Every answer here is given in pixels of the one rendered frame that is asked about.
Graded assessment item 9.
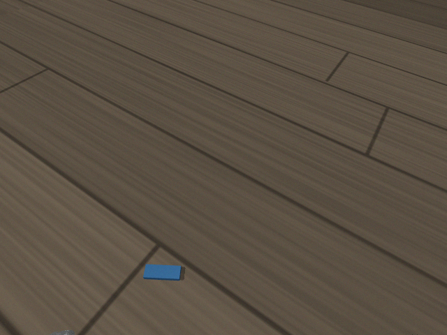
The small box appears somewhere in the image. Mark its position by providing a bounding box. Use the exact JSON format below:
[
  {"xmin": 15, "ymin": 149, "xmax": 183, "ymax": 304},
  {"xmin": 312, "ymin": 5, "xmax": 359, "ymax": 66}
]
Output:
[{"xmin": 143, "ymin": 264, "xmax": 182, "ymax": 281}]

